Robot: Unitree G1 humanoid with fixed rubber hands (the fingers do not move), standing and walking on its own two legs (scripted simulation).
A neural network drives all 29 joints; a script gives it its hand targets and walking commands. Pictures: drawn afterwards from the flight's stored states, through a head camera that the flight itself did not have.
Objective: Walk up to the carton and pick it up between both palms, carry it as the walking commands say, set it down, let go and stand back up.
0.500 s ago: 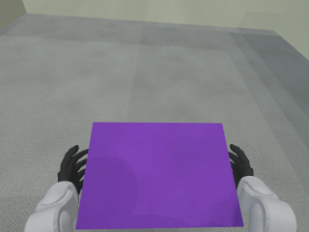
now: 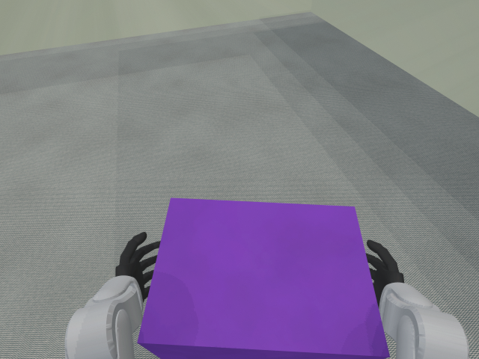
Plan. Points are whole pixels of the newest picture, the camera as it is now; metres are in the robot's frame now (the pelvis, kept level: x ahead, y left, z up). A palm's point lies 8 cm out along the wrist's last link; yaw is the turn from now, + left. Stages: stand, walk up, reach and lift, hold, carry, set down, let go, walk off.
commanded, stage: carry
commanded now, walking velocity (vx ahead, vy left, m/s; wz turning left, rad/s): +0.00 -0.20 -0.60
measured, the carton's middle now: (256, 294) +0.25 -0.02 +0.00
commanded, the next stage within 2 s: none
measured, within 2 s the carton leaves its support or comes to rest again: neither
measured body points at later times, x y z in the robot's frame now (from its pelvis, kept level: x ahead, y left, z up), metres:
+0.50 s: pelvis -0.06 -0.09 +0.03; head -0.08 -0.06 +0.48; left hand +0.20 +0.05 +0.12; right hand +0.12 -0.31 +0.11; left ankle -0.08 +0.00 -0.72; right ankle -0.07 -0.24 -0.65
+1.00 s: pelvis -0.16 -0.12 +0.01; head -0.14 -0.15 +0.46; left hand +0.14 -0.04 +0.09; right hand +0.02 -0.39 +0.08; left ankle -0.09 +0.00 -0.71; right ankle -0.10 -0.29 -0.72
